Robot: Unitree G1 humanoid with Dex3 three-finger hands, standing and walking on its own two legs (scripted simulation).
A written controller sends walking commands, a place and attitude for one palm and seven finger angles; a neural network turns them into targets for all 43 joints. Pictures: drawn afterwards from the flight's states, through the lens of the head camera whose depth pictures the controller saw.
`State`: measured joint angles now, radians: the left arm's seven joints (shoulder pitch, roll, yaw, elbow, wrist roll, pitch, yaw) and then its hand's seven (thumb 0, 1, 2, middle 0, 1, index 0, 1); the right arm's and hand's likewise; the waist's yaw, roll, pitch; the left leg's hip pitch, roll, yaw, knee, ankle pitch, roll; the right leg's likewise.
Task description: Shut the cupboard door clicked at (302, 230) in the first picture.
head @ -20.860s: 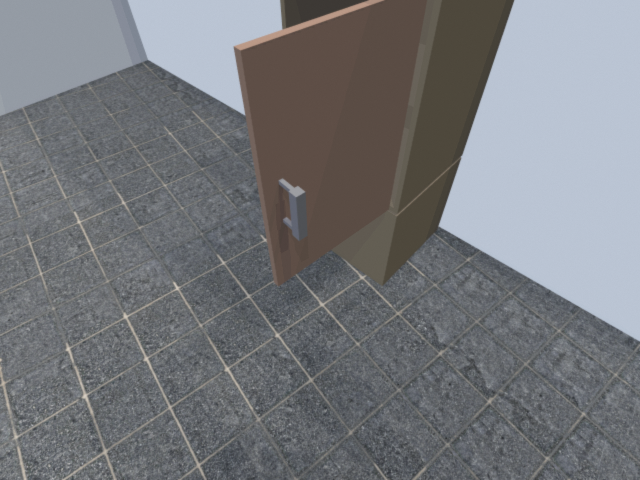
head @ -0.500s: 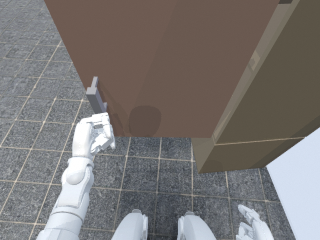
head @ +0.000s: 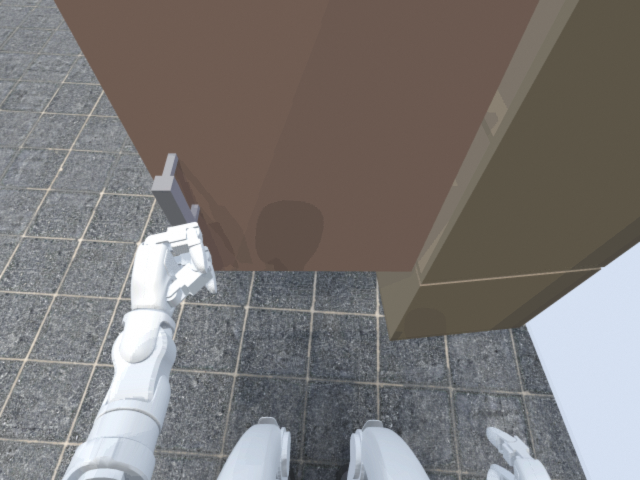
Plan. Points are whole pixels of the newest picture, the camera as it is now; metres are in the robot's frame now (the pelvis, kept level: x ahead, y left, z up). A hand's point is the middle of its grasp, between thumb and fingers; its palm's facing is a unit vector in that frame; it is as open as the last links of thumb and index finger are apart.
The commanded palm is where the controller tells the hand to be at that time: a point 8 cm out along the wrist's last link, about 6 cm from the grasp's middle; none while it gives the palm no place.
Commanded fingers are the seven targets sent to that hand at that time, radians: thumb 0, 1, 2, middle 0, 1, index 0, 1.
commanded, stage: push the door shut along its arc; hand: left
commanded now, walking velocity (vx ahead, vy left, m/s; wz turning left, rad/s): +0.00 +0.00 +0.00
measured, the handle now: (181, 200) +0.47 +0.21 +0.03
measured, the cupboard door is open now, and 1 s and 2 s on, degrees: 84 71 59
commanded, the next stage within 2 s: pull the fist back off the door in 1.98 s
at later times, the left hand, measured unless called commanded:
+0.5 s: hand (207, 239) +0.41 +0.16 +0.03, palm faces -0.08 -1.00 -0.05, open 3.1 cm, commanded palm +0.40 +0.21 +0.03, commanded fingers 0.00 0.90 0.90 -1.30 -1.50 -1.30 -1.50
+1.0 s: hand (223, 198) +0.47 +0.15 +0.03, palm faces -0.22 -0.97 -0.04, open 3.1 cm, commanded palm +0.47 +0.19 +0.03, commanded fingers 0.00 0.90 0.90 -1.30 -1.50 -1.30 -1.50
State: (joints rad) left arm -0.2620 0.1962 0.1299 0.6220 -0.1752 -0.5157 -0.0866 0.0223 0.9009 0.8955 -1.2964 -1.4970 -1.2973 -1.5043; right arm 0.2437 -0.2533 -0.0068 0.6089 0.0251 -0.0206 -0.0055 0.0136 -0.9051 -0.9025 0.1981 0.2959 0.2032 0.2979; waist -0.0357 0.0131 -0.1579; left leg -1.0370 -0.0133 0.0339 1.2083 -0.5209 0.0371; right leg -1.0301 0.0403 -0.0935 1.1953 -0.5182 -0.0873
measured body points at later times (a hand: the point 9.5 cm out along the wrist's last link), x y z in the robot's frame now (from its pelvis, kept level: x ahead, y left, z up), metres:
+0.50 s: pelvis -0.01 +0.02 -0.01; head +0.10 +0.02 +0.43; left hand +0.41 +0.21 +0.03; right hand +0.09 -0.24 -0.13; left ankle +0.03 +0.10 -0.63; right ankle +0.03 -0.07 -0.63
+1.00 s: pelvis -0.02 +0.03 -0.02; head +0.12 +0.05 +0.40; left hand +0.48 +0.20 +0.03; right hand +0.01 -0.24 -0.13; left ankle +0.03 +0.10 -0.63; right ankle +0.03 -0.07 -0.63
